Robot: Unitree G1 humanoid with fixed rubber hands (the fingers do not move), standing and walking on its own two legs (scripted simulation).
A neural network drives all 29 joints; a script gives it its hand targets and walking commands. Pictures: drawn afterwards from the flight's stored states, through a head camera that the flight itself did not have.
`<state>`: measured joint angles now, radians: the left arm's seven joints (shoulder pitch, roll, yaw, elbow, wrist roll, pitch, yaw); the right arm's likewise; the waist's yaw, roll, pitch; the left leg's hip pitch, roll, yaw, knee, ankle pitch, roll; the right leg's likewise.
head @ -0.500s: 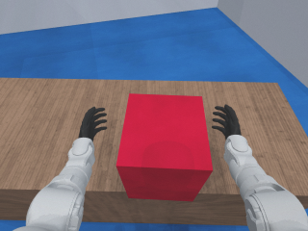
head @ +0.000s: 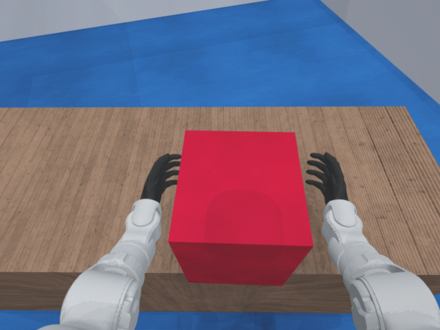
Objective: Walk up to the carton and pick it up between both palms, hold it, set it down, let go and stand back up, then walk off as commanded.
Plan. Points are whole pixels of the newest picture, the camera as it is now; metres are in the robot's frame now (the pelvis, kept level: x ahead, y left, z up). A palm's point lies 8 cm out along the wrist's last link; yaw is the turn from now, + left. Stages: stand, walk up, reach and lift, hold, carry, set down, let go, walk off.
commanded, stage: reach and lift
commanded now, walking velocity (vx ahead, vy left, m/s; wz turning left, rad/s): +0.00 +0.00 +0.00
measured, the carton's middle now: (237, 213) +0.35 +0.00 -0.02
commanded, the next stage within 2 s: none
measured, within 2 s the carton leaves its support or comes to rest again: leaves its support in 1.36 s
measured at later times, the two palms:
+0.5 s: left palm (159, 196) +0.37 +0.16 +0.00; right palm (309, 192) +0.38 -0.13 +0.01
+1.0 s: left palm (161, 202) +0.36 +0.15 -0.01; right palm (311, 197) +0.37 -0.14 +0.01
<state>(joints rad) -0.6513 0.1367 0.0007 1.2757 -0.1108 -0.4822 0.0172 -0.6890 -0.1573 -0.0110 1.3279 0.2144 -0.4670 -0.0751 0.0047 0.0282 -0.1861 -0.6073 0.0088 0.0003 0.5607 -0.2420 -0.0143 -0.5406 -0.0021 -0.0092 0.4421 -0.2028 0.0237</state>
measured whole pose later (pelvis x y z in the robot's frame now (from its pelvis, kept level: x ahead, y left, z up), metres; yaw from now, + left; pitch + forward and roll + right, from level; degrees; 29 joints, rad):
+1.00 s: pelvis -0.01 +0.00 +0.00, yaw +0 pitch +17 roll -2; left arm -0.65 0.02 0.19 1.30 0.02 -0.56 0.15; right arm -0.67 -0.01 -0.24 1.22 -0.13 -0.47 -0.15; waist 0.00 0.03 -0.16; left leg -0.61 0.01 0.00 0.56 -0.24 -0.01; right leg -0.54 0.00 -0.01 0.44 -0.19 0.03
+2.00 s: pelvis -0.02 -0.01 +0.00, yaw +0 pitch +14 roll -1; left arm -0.65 0.01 0.17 1.13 -0.01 -0.43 0.14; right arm -0.63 0.00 -0.22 0.98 -0.11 -0.32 -0.16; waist 0.00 0.03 -0.20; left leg -0.55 0.01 0.00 0.50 -0.20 -0.01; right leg -0.51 0.00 -0.01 0.44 -0.18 0.02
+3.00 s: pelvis -0.02 -0.02 +0.01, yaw +1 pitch +0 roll +0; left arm -0.61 -0.01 0.21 0.44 0.24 0.41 0.07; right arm -0.71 0.00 -0.17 0.74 0.05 0.18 -0.15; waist -0.01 -0.05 -0.06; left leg -0.19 0.01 0.00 0.37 -0.18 -0.01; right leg -0.17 0.00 -0.01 0.35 -0.18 0.01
